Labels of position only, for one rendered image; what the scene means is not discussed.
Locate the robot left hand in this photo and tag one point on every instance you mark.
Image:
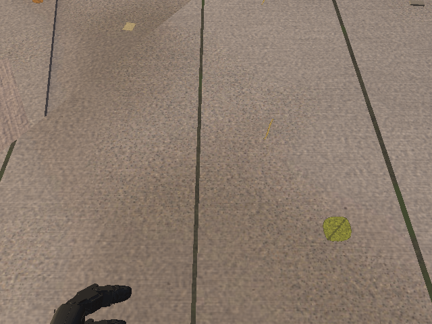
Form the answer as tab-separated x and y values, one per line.
89	300

